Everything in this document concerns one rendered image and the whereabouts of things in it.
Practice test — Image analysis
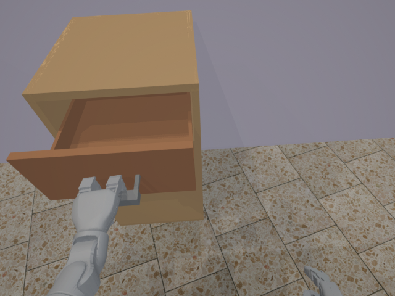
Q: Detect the handle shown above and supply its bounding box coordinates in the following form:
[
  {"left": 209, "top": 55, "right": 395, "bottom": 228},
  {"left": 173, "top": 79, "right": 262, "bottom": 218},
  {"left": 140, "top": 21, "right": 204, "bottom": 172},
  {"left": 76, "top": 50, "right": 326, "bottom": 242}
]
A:
[{"left": 77, "top": 175, "right": 141, "bottom": 206}]

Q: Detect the right robot hand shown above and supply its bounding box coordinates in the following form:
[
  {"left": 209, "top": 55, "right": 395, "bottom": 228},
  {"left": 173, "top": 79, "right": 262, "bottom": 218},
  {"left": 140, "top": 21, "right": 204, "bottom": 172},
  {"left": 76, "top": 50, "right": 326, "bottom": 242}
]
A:
[{"left": 303, "top": 266, "right": 343, "bottom": 296}]

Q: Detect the left robot forearm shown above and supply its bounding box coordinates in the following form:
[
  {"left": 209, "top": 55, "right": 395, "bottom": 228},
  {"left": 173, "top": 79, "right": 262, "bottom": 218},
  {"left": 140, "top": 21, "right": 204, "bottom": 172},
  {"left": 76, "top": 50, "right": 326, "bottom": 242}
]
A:
[{"left": 46, "top": 229, "right": 109, "bottom": 296}]

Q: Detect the cabinet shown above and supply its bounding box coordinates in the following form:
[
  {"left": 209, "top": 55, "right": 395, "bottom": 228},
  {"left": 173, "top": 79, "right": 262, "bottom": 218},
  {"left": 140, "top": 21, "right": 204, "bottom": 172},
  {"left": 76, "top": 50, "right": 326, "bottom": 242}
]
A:
[{"left": 22, "top": 10, "right": 204, "bottom": 226}]

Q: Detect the drawer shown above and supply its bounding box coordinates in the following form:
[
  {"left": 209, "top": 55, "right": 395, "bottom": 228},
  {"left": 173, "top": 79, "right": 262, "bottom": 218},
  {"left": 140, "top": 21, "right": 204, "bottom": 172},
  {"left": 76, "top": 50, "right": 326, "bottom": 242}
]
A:
[{"left": 6, "top": 92, "right": 196, "bottom": 200}]

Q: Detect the left robot hand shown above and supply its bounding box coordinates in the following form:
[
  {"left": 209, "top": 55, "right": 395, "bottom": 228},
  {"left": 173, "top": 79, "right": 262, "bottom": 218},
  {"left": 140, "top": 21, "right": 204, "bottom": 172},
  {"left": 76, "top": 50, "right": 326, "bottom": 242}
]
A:
[{"left": 72, "top": 175, "right": 126, "bottom": 233}]

